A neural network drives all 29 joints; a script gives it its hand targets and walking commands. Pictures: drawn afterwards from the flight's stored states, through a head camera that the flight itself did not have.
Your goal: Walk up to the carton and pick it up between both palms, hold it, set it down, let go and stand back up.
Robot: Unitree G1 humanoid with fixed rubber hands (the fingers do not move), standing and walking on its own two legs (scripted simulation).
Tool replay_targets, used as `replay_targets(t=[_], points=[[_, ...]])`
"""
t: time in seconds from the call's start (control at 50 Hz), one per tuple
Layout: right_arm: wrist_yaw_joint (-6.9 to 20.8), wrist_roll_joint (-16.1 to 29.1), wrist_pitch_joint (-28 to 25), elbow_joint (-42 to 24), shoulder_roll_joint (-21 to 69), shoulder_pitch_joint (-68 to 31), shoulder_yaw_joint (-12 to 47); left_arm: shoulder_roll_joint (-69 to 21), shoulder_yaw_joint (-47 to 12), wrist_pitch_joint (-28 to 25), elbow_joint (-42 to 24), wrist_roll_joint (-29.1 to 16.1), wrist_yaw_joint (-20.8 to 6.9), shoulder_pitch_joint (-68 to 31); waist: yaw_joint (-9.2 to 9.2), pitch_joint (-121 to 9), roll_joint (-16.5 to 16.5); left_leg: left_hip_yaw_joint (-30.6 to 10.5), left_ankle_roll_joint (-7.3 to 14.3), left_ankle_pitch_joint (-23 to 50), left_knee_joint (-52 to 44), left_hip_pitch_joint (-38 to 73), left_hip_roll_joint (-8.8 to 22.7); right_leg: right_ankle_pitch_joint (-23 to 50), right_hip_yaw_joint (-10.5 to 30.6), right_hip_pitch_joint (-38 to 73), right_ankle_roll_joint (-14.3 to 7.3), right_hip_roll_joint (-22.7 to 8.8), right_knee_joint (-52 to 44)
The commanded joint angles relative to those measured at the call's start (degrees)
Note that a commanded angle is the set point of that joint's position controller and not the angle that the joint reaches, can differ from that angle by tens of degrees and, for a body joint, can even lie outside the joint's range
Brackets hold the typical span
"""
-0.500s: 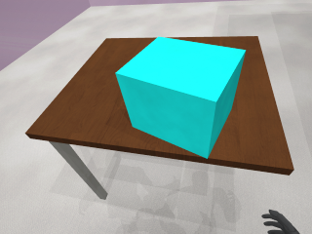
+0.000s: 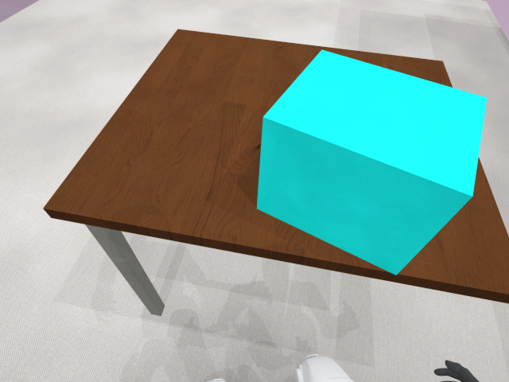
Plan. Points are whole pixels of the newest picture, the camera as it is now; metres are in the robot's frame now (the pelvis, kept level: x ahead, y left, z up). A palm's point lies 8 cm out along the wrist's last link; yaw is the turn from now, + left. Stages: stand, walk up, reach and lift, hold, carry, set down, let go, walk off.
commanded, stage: walk up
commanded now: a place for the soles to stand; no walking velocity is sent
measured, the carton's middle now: (358, 159) +0.45 -0.17 +0.08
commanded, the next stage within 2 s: none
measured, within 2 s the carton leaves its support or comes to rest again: neither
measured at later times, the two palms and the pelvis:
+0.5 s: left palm out of the picture +0.04 +0.26 -0.10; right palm out of the picture +0.06 -0.37 -0.11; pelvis -0.01 -0.05 -0.02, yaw -5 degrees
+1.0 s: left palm out of the picture +0.12 +0.29 -0.11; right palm out of the picture +0.09 -0.33 -0.08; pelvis +0.02 -0.01 -0.01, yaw -9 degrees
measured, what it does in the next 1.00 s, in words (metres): steps on the spot: right foot, then left foot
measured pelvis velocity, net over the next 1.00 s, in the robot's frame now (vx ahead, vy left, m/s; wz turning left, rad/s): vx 0.02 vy -0.01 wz -0.15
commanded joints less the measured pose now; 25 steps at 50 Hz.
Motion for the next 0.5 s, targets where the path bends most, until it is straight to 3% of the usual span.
replay_targets(t=[0.0,0.02,0.06,0.08,0.1,0.14,0.16,0.18,0.22,0.3,0.32,0.36,0.4,0.42,0.44,0.46,0.48], points=[[-1.9,-1.6,-2.59,-1.56,-11.06,2.2,-5.89,10.49,4.8,1.19,2.13,-0.14,0.16,8.2,-1.27,-7.92,4.19,-6.25,-5.55,19.07,-13.94,17.81,10.81,5.17,-1.33,-6.54,2.06,-1.15,6.35],[-1.99,-1.74,-2.5,-1.68,-11.55,3.05,-5.89,10.52,4.74,1.35,1.93,-0.12,0.13,7.77,-1.43,-8.49,5.21,-7.94,-5.1,15.34,-14.1,19.16,11.36,4.49,-1.69,-7.23,1.92,-0.91,6.29],[-2.0,-1.77,-2.45,-1.68,-12.02,3.68,-5.99,11.28,5.0,1.68,1.9,0.03,0.04,6.75,-1.88,-6.6,3.74,-9.23,-5.53,7.48,-16.3,17.04,12.01,4.57,-1.1,-8.0,2.1,-0.98,6.71],[-2.03,-2.0,-2.38,-1.62,-12.73,3.72,-6.09,10.49,4.7,1.87,1.63,-0.08,-0.14,6.48,-2.08,-5.92,5.82,-9.72,-5.05,1.62,-17.62,15.99,11.93,4.95,-0.91,-8.34,1.98,-1.12,5.32],[-2.07,-1.85,-2.37,-1.35,-13.31,3.79,-6.17,10.91,5.06,1.85,1.72,-0.02,-0.19,5.95,-2.03,-5.37,4.9,-11.32,-4.6,0.31,-18.29,16.72,13.55,5.09,-0.71,-9.28,1.85,-1.29,5.26],[-1.98,-2.09,-2.24,-1.79,-13.4,3.61,-6.32,11.1,5.05,1.74,1.23,0.09,-0.15,5.96,-2.67,-6.52,3.75,-10.86,-2.42,-4.22,-18.2,17.43,13.43,3.79,-0.69,-8.95,2.1,-1.99,2.77],[-1.89,-1.98,-2.15,-1.67,-13.63,3.68,-6.4,11.03,4.87,1.74,1.59,0.31,-0.28,6.29,-2.51,-6.64,5.32,-11.47,-0.91,-9.5,-18.68,15.97,14.32,3.12,-1.16,-8.19,2.19,-2.38,2.15],[-1.73,-1.89,-1.94,-1.82,-13.24,2.36,-6.23,11.53,4.94,1.51,1.14,0.37,-0.22,5.88,-2.22,-6.36,3.85,-12.45,0.71,-12.99,-19.03,15.97,15.13,2.37,-1.27,-8.38,2.0,-2.33,1.49],[-1.57,-1.89,-1.93,-1.89,-13.81,2.36,-6.08,11.46,4.9,1.44,1.45,0.39,-0.35,4.92,-2.68,-3.98,4.37,-12.25,1.67,-14.91,-19.99,14.05,15.91,2.01,-2.08,-8.37,2.25,-3.44,-0.54],[-0.73,-2.08,-0.96,-3.02,-15.21,-0.55,-6.18,11.29,5.14,0.8,1.81,1.01,-0.67,6.19,-2.13,-5.54,5.62,-10.13,7.46,-21.7,-16.52,8.74,17.13,-3.91,-6.84,-1.04,2.2,-4.09,-7.71],[-0.55,-2.31,-0.59,-3.24,-15.21,-1.89,-5.89,11.3,5.06,0.32,1.25,0.87,-0.89,6.31,-1.73,-5.11,5.33,-9.19,8.5,-21.49,-15.26,6.73,16.81,-5.41,-8.24,1.07,2.01,-4.03,-11.31],[-0.19,-2.6,0.07,-3.77,-15.36,-3.75,-5.9,10.23,5.35,-0.19,2.7,0.66,-0.71,9.82,0.0,-6.37,6.6,-6.57,8.0,-20.37,-11.85,1.77,15.3,-3.14,-9.34,9.72,1.02,-3.23,-16.43],[-0.13,-2.7,0.56,-3.46,-14.29,-5.7,-5.66,10.91,6.27,-0.34,4.88,1.36,-0.48,14.89,3.72,-8.67,1.63,-4.49,5.6,-25.74,-4.87,-2.27,13.67,0.11,-10.15,18.55,-1.44,-1.5,-23.7],[-0.25,-2.84,0.9,-3.34,-11.8,-4.01,-4.91,12.21,6.74,-0.35,4.69,1.76,-0.24,15.17,3.47,-7.02,-1.57,-3.45,3.37,-29.34,0.93,-6.66,11.52,-6.28,-5.2,19.81,-2.37,-1.04,-25.47],[-0.34,-2.72,1.39,-4.17,-10.25,-3.5,-4.5,14.97,7.81,-0.3,4.51,2.38,0.15,16.07,4.23,-3.29,-8.43,-0.99,1.04,-29.6,10.39,-13.5,7.89,-16.08,5.02,19.27,-4.09,-3.81,-30.27],[-0.17,-2.48,1.46,-4.97,-7.74,-4.89,-3.44,18.38,8.2,-0.6,2.27,2.81,0.56,12.37,3.97,3.68,-16.39,0.09,-2.17,-22.56,20.63,-23.2,0.37,-36.78,31.43,13.26,-8.66,-14.79,-43.81],[-0.37,-2.3,1.52,-4.42,-9.0,-4.68,-3.58,20.23,8.18,-1.25,-0.52,2.51,0.74,6.26,1.13,11.01,-11.96,-5.45,-3.09,-14.32,24.67,-22.94,1.11,-42.75,39.6,3.91,-9.89,-19.01,-51.63]])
